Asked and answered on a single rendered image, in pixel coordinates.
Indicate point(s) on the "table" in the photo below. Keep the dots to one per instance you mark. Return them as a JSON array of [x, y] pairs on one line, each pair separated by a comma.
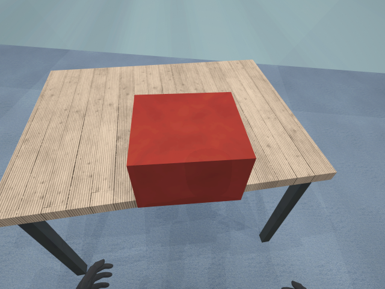
[[72, 155]]

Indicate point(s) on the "left robot hand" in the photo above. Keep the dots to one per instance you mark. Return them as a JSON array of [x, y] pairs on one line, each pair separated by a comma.
[[91, 277]]

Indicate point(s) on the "carton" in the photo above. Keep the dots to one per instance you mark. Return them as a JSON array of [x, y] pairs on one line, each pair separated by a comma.
[[188, 148]]

